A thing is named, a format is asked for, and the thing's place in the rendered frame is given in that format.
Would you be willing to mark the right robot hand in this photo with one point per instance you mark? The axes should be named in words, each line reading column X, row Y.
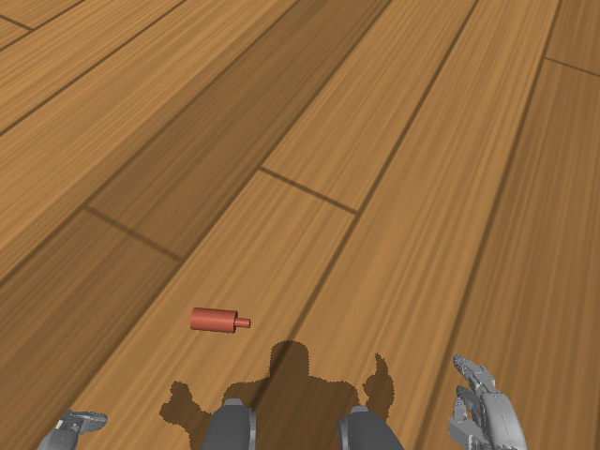
column 494, row 424

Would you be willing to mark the left robot hand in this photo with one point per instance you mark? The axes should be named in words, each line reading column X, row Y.
column 69, row 427

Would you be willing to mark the bottle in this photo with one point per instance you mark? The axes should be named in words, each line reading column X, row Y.
column 217, row 320

